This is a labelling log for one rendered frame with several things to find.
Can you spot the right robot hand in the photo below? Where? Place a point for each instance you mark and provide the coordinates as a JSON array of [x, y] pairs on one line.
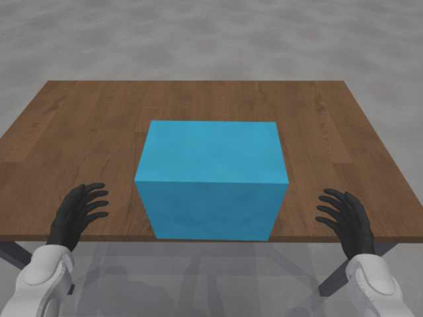
[[352, 226]]

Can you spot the right robot forearm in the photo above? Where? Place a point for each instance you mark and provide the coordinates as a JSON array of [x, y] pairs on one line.
[[373, 290]]

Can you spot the left robot hand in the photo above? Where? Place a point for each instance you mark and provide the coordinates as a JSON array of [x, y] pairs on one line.
[[72, 219]]

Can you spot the table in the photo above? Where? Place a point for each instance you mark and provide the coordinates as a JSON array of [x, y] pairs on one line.
[[85, 132]]

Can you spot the carton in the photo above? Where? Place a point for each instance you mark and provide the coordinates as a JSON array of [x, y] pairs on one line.
[[212, 180]]

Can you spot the left robot forearm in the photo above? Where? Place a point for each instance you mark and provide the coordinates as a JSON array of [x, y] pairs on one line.
[[42, 284]]

